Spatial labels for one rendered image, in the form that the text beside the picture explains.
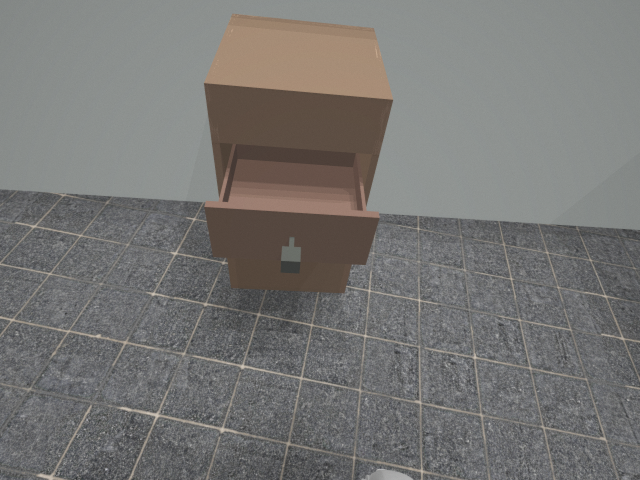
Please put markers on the cabinet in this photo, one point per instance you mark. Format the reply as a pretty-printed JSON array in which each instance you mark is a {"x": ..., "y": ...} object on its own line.
[{"x": 304, "y": 85}]

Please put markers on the handle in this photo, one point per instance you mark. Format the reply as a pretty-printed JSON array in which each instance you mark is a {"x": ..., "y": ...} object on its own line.
[{"x": 290, "y": 258}]

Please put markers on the drawer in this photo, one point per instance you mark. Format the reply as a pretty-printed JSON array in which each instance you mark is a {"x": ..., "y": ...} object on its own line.
[{"x": 272, "y": 193}]

